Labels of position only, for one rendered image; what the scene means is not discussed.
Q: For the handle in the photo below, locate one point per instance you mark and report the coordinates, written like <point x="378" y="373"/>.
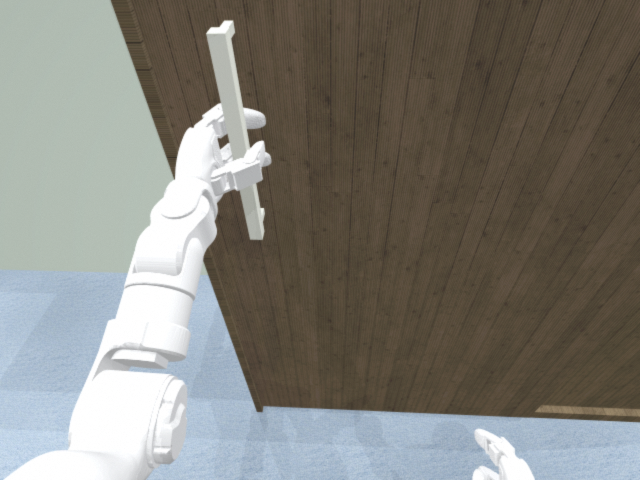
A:
<point x="223" y="60"/>

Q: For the robot right hand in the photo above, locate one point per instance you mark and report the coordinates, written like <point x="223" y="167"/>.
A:
<point x="502" y="454"/>

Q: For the robot left forearm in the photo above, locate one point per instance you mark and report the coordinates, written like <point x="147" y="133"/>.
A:
<point x="150" y="328"/>

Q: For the robot left upper arm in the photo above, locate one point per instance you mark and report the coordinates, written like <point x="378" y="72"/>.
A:
<point x="127" y="424"/>

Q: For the robot left hand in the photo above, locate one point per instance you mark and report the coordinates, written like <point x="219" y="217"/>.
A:
<point x="200" y="156"/>

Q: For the wardrobe door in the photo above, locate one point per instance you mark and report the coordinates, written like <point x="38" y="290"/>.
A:
<point x="610" y="376"/>
<point x="452" y="209"/>

